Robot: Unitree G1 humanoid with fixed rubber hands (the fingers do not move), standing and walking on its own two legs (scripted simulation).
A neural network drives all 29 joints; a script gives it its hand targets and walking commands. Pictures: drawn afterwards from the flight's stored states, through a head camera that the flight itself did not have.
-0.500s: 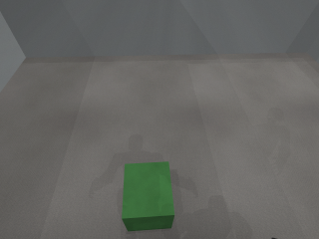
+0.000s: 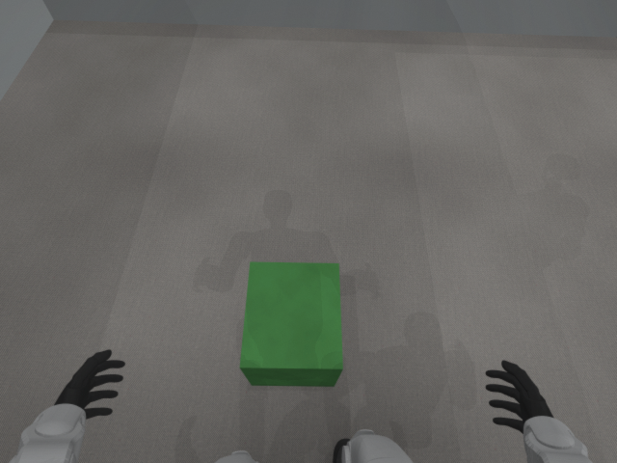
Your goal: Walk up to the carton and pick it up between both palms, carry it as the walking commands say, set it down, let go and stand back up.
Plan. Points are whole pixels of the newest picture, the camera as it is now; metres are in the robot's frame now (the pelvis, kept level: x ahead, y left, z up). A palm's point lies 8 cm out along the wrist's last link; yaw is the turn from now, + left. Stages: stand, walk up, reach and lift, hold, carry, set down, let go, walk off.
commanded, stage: reach and lift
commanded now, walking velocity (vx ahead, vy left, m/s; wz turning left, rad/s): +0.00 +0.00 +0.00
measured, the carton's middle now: (293, 326) +0.46 +0.01 -0.62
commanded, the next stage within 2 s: none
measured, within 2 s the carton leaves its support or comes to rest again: neither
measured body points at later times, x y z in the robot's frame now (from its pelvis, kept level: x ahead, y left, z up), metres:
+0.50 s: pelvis -0.06 +0.02 -0.06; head +0.12 +0.00 +0.35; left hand +0.33 +0.26 -0.14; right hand +0.27 -0.27 -0.15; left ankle -0.01 +0.13 -0.72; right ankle +0.03 -0.11 -0.72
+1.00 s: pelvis -0.06 +0.00 -0.10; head +0.23 +0.00 +0.24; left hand +0.46 +0.23 -0.19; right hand +0.42 -0.24 -0.20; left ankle -0.01 +0.13 -0.72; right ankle +0.03 -0.11 -0.72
